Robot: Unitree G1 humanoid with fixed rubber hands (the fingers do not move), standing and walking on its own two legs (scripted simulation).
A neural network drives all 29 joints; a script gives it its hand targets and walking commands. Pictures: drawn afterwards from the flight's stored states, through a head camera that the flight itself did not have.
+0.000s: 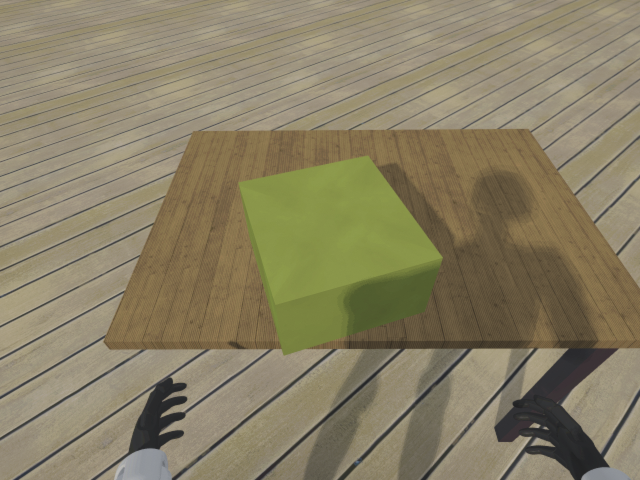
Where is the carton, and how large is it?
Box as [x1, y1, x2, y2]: [238, 156, 442, 355]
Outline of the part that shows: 368,156 238,182 250,240 284,355 424,311 442,257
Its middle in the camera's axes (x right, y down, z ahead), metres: +0.02 +0.02 +0.69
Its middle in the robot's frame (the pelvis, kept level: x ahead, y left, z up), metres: +0.50 +0.00 -0.03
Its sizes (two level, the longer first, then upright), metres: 0.276 0.254 0.145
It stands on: a table, 0.65 m high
